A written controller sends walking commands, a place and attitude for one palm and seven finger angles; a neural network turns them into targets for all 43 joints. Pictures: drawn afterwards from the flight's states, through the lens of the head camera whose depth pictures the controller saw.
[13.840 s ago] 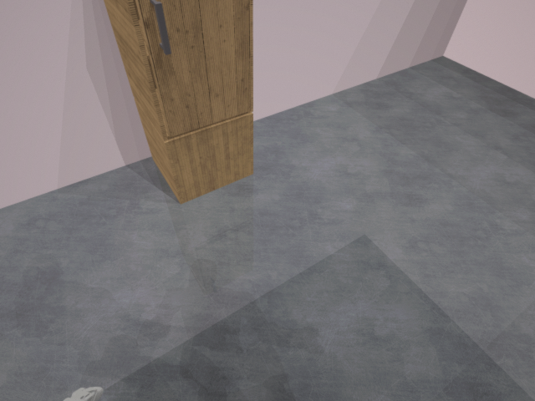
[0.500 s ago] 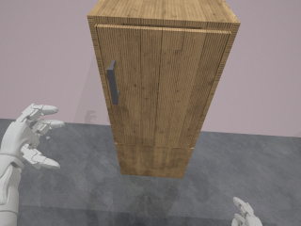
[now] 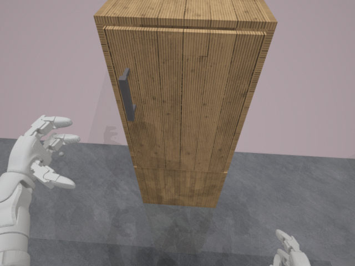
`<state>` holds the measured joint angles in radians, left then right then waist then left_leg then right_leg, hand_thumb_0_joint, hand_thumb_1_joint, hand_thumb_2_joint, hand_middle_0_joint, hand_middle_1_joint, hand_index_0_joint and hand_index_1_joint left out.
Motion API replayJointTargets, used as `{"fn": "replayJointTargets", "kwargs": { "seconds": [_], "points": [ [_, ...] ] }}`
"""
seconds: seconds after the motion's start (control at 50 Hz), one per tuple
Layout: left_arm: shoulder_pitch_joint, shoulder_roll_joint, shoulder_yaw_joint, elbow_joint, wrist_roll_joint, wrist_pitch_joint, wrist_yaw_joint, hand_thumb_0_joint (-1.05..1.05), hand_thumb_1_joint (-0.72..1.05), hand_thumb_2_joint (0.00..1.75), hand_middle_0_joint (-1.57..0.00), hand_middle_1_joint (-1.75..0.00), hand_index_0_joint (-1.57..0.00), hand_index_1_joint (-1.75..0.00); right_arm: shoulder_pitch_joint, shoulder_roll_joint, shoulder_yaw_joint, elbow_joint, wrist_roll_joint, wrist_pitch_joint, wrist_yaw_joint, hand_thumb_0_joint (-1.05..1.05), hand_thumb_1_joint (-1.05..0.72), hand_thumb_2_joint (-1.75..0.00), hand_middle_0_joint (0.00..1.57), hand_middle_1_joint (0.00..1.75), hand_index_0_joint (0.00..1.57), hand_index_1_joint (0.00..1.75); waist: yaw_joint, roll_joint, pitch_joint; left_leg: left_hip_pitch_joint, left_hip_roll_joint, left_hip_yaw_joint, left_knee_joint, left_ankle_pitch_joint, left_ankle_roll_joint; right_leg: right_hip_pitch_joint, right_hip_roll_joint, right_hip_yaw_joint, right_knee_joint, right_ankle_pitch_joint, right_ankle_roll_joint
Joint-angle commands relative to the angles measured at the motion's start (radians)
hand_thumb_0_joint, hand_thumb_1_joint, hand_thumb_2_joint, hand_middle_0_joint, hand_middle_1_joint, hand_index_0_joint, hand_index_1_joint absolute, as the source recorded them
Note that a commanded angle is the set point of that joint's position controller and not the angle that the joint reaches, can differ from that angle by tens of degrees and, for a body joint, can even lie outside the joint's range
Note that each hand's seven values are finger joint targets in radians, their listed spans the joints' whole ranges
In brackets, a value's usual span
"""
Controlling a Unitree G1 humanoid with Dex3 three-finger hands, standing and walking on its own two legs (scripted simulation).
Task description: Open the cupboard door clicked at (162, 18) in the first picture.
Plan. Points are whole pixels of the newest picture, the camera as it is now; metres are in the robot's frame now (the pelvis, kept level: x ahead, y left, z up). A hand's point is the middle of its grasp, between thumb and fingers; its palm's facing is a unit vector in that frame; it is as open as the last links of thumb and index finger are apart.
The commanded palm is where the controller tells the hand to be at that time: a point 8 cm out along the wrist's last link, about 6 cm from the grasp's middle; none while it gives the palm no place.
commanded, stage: move the hooked fingers beside the handle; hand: left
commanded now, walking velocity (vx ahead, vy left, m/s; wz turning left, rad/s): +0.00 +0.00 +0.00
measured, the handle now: (129, 95) +0.53 +0.18 +0.09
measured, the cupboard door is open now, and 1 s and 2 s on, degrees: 0 0 0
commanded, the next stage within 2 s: none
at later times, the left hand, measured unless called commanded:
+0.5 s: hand (74, 133) +0.37 +0.27 +0.11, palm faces +0.00 -1.00 +0.00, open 14.0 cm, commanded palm +0.35 +0.32 +0.11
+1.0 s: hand (88, 117) +0.43 +0.26 +0.10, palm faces -0.02 -1.00 +0.01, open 14.0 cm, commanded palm +0.41 +0.30 +0.10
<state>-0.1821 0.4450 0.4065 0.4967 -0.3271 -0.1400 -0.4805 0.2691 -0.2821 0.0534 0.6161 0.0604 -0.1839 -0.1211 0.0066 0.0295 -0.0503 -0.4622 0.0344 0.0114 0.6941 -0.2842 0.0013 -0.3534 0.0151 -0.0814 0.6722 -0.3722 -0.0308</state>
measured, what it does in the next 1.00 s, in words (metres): stands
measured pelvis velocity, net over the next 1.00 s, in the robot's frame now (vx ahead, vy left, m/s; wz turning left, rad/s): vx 0.01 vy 0.03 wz -0.02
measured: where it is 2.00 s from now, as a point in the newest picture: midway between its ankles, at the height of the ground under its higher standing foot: outside the picture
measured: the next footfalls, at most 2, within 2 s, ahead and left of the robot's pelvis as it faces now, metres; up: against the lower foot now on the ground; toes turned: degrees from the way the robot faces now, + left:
none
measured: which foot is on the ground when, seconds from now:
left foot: down 0.00-1.00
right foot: down 0.00-1.00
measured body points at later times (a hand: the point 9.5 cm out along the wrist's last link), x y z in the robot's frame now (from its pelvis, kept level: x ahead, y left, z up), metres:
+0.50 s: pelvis +0.01 +0.02 +0.00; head +0.04 +0.02 +0.45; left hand +0.37 +0.32 +0.11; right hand +0.12 -0.25 -0.10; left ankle +0.05 +0.12 -0.72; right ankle -0.01 -0.10 -0.72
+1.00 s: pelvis +0.01 +0.03 -0.01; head +0.05 +0.04 +0.44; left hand +0.42 +0.31 +0.10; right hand +0.08 -0.24 -0.11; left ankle +0.04 +0.12 -0.72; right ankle -0.01 -0.10 -0.72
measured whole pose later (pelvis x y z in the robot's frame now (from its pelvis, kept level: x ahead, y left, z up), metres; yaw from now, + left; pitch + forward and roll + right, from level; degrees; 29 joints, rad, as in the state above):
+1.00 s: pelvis +0.01 +0.03 -0.01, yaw -1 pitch +9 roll -2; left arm -0.62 0.48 0.36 0.91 -0.22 -0.23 -0.39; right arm 0.34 -0.28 0.04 0.63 0.04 -0.04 -0.08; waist -0.06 0.01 -0.07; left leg -0.61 0.03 0.04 0.78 -0.32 0.03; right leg -0.50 0.00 -0.05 0.73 -0.39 0.00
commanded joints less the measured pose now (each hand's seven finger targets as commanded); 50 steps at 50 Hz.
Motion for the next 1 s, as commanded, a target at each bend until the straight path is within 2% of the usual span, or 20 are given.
{"fn": "replayJointTargets", "kwargs": {
  "seconds": [0.0,0.04,0.12,0.14,0.2,0.26,0.28,0.3,0.34,0.4,0.52,0.54,0.58,0.66,0.72,0.76,0.86,0.94,0.96,0.98],
  "points": [
    [-0.363,0.311,0.095,-0.140,-0.014,-0.072,0.000,0.00,-0.50,0.30,-0.30,-1.20,-0.30,-1.20,-0.040,-0.134,-0.060,-0.130,0.007,-0.043,-0.008,0.00,-0.90,-0.90,0.20,0.30,0.20,0.30,-0.023,0.047,-0.189,0.156,-0.038,-0.015,-0.069,0.098,0.038,-0.045,-0.005,0.088,-0.136,0.194,0.027],
    [-0.378,0.322,0.102,-0.125,-0.016,-0.072,-0.001,0.00,-0.50,0.30,-0.30,-1.20,-0.30,-1.20,-0.034,-0.136,-0.061,-0.136,0.007,-0.036,-0.006,0.00,-0.90,-0.90,0.20,0.30,0.20,0.30,-0.017,0.014,-0.214,0.153,-0.036,-0.017,-0.065,0.116,0.039,-0.024,-0.004,0.085,-0.126,0.213,0.025],
    [-0.408,0.318,0.095,-0.096,-0.007,-0.080,-0.001,0.00,-0.50,0.30,-0.30,-1.20,-0.30,-1.20,-0.021,-0.137,-0.065,-0.137,0.007,-0.024,0.000,0.00,-0.90,-0.90,0.20,0.30,0.20,0.30,-0.023,0.041,-0.222,0.163,-0.037,-0.014,-0.062,0.141,0.039,-0.047,0.003,0.073,-0.112,0.254,0.024],
    [-0.389,0.317,0.097,-0.078,-0.013,-0.081,0.001,0.00,-0.50,0.30,-0.30,-1.20,-0.30,-1.20,-0.016,-0.139,-0.064,-0.139,0.005,-0.020,0.003,0.00,-0.90,-0.90,0.20,0.30,0.20,0.30,-0.016,0.001,-0.215,0.146,-0.036,-0.014,-0.057,0.143,0.040,-0.034,0.003,0.077,-0.110,0.258,0.024],
    [-0.424,0.310,0.086,-0.077,-0.004,-0.085,0.001,0.00,-0.50,0.30,-0.30,-1.20,-0.30,-1.20,-0.007,-0.141,-0.068,-0.142,0.005,-0.010,0.007,0.00,-0.90,-0.90,0.20,0.30,0.20,0.30,-0.019,0.057,-0.241,0.163,-0.037,-0.013,-0.057,0.157,0.039,-0.049,0.005,0.069,-0.096,0.276,0.021],
    [-0.427,0.340,0.114,-0.076,-0.001,-0.090,0.013,0.00,-0.50,0.30,-0.30,-1.20,-0.30,-1.20,0.006,-0.145,-0.073,-0.145,0.004,0.002,0.008,0.00,-0.90,-0.90,0.20,0.30,0.20,0.30,-0.017,0.023,-0.265,0.163,-0.034,-0.015,-0.055,0.177,0.040,-0.038,0.011,0.065,-0.088,0.294,0.020],
    [-0.450,0.301,0.078,-0.078,0.001,-0.091,0.013,0.00,-0.50,0.30,-0.30,-1.20,-0.30,-1.20,0.005,-0.141,-0.071,-0.147,0.004,0.004,0.010,0.00,-0.90,-0.90,0.20,0.30,0.20,0.30,-0.025,0.045,-0.263,0.171,-0.036,-0.013,-0.054,0.178,0.041,-0.051,0.011,0.063,-0.086,0.296,0.020],
    [-0.473,0.314,0.087,-0.083,0.005,-0.095,0.017,0.00,-0.50,0.30,-0.30,-1.20,-0.30,-1.20,0.010,-0.142,-0.073,-0.140,0.004,0.007,0.010,0.00,-0.90,-0.90,0.20,0.30,0.20,0.30,-0.028,0.069,-0.261,0.179,-0.033,-0.017,-0.054,0.180,0.038,-0.061,0.012,0.059,-0.086,0.289,0.017],
    [-0.466,0.309,0.083,-0.081,0.002,-0.100,0.023,0.00,-0.50,0.30,-0.30,-1.20,-0.30,-1.20,0.019,-0.144,-0.073,-0.143,0.001,0.013,0.012,0.00,-0.90,-0.90,0.20,0.30,0.20,0.30,-0.026,0.033,-0.270,0.183,-0.032,-0.020,-0.051,0.201,0.042,-0.053,0.017,0.053,-0.080,0.301,0.014],
    [-0.483,0.306,0.084,-0.088,0.012,-0.108,0.030,0.00,-0.50,0.30,-0.30,-1.20,-0.30,-1.20,0.025,-0.142,-0.077,-0.134,0.000,0.019,0.015,0.00,-0.90,-0.90,0.20,0.30,0.20,0.30,-0.031,0.068,-0.294,0.207,-0.029,-0.022,-0.050,0.219,0.038,-0.063,0.017,0.051,-0.075,0.316,0.013],
    [-0.588,0.262,0.026,-0.012,0.031,-0.093,0.048,0.00,-0.50,0.30,-0.30,-1.20,-0.30,-1.20,0.036,-0.146,-0.074,-0.127,0.000,0.040,0.014,0.00,-0.90,-0.90,0.20,0.30,0.20,0.30,-0.054,0.053,-0.239,0.186,-0.023,-0.039,-0.059,0.157,0.033,-0.129,0.020,0.038,-0.078,0.233,0.010],
    [-0.605,0.276,0.038,-0.014,0.028,-0.100,0.053,0.00,-0.50,0.30,-0.30,-1.20,-0.30,-1.20,0.040,-0.147,-0.075,-0.126,0.000,0.041,0.014,0.00,-0.90,-0.90,0.20,0.30,0.20,0.30,-0.050,0.031,-0.250,0.187,-0.024,-0.042,-0.055,0.169,0.034,-0.114,0.022,0.038,-0.075,0.238,0.006],
    [-0.634,0.251,0.010,-0.023,0.042,-0.108,0.063,0.00,-0.50,0.30,-0.30,-1.20,-0.30,-1.20,0.041,-0.145,-0.075,-0.128,-0.002,0.045,0.018,0.00,-0.90,-0.90,0.20,0.30,0.20,0.30,-0.052,0.078,-0.289,0.220,-0.023,-0.045,-0.051,0.189,0.030,-0.129,0.020,0.038,-0.066,0.246,0.006],
    [-0.654,0.274,0.027,0.041,0.052,-0.116,0.078,0.00,-0.50,0.30,-0.30,-1.20,-0.30,-1.20,0.052,-0.149,-0.072,-0.120,-0.005,0.060,0.024,0.00,-0.90,-0.90,0.20,0.30,0.20,0.30,-0.055,0.033,-0.287,0.192,-0.018,-0.047,-0.044,0.189,0.029,-0.129,0.022,0.036,-0.058,0.248,0.007],
    [-0.703,0.305,0.041,0.122,0.070,-0.115,0.083,0.00,-0.50,0.30,-0.30,-1.20,-0.30,-1.20,0.066,-0.153,-0.073,-0.112,-0.006,0.074,0.025,0.00,-0.90,-0.90,0.20,0.30,0.20,0.30,-0.058,0.046,-0.264,0.162,-0.017,-0.050,-0.043,0.150,0.028,-0.153,0.021,0.037,-0.056,0.209,0.006],
    [-0.751,0.315,0.039,0.114,0.077,-0.134,0.085,0.00,-0.50,0.30,-0.30,-1.20,-0.30,-1.20,0.072,-0.155,-0.073,-0.114,-0.009,0.078,0.026,0.00,-0.90,-0.90,0.20,0.30,0.20,0.30,-0.058,0.084,-0.309,0.189,-0.017,-0.054,-0.033,0.180,0.024,-0.152,0.021,0.039,-0.045,0.224,0.002],
    [-0.831,0.260,-0.017,0.144,0.075,-0.166,0.088,0.00,-0.50,0.30,-0.30,-1.20,-0.30,-1.20,0.090,-0.157,-0.077,-0.100,-0.009,0.088,0.032,0.00,-0.90,-0.90,0.20,0.30,0.20,0.30,-0.084,0.076,-0.330,0.218,-0.010,-0.064,-0.019,0.180,0.025,-0.199,0.028,0.035,-0.041,0.210,0.004],
    [-0.848,0.308,0.022,0.236,0.086,-0.160,0.096,0.00,-0.50,0.30,-0.30,-1.20,-0.30,-1.20,0.118,-0.166,-0.080,-0.083,-0.014,0.106,0.033,0.00,-0.90,-0.90,0.20,0.30,0.20,0.30,-0.080,0.027,-0.316,0.169,-0.011,-0.065,-0.011,0.176,0.029,-0.192,0.027,0.034,-0.033,0.213,0.003],
    [-0.846,0.329,0.033,0.239,0.093,-0.163,0.098,0.00,-0.50,0.30,-0.30,-1.20,-0.30,-1.20,0.120,-0.168,-0.079,-0.086,-0.013,0.109,0.035,0.00,-0.90,-0.90,0.20,0.30,0.20,0.30,-0.074,0.038,-0.339,0.167,-0.012,-0.060,-0.011,0.191,0.028,-0.182,0.025,0.039,-0.029,0.231,0.005],
    [-0.867,0.300,0.003,0.243,0.096,-0.163,0.097,0.00,-0.50,0.30,-0.30,-1.20,-0.30,-1.20,0.120,-0.163,-0.078,-0.087,-0.012,0.114,0.036,0.00,-0.90,-0.90,0.20,0.30,0.20,0.30,-0.085,0.061,-0.336,0.172,-0.012,-0.057,-0.008,0.184,0.028,-0.200,0.024,0.038,-0.027,0.225,0.007]
  ]
}}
